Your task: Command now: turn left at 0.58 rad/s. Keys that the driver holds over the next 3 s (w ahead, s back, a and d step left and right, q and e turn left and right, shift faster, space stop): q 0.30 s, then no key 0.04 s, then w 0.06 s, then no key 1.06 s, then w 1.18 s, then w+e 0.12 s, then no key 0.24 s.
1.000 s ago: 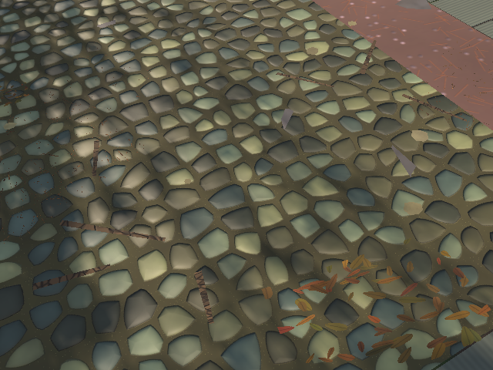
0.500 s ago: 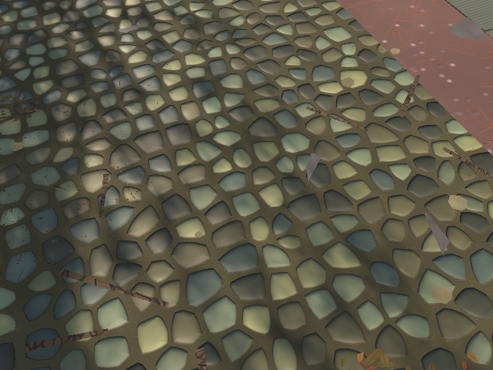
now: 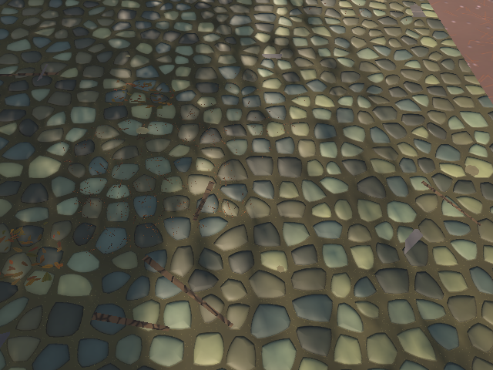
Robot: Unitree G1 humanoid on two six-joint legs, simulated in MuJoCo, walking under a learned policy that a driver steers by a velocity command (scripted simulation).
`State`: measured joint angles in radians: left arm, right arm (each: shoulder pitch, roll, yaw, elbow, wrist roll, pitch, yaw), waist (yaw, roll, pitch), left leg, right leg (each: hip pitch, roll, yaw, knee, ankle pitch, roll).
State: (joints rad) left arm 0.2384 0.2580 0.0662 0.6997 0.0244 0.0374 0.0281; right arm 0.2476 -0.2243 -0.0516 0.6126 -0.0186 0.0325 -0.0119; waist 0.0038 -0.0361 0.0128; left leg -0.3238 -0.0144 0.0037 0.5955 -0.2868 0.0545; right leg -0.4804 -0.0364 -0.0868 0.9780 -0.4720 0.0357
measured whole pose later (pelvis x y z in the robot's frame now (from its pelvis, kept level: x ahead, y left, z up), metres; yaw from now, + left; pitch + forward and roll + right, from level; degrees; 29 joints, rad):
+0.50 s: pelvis +0.01 -0.03 +0.01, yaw +15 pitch +1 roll +1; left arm 0.25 0.21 0.02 0.67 0.02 -0.01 0.03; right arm 0.23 -0.28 -0.09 0.65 -0.03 0.03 0.01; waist 0.01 0.06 0.00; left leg -0.48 -0.12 -0.13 1.01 -0.38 -0.01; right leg -0.21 0.01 -0.03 0.41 -0.22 -0.05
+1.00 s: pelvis +0.02 +0.00 +0.01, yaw +16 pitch -1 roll -1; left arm 0.28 0.20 0.02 0.78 0.01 0.00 0.03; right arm 0.20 -0.19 -0.02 0.75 -0.01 -0.02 -0.03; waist 0.01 0.00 0.02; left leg -0.18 -0.04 -0.03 0.45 -0.25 0.04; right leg -0.14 0.00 -0.04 0.41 -0.27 -0.01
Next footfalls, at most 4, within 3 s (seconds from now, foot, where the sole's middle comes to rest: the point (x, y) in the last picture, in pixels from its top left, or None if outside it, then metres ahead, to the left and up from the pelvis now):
0.34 right None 0.07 -0.10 -0.77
0.68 left None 0.03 0.10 -0.77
2.24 right None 0.47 0.06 -0.77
2.80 left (133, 287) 0.73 0.31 -0.77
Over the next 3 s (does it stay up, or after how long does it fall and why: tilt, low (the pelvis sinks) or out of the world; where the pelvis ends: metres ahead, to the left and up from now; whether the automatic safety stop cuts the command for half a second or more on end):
stays up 0.66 0.22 0.01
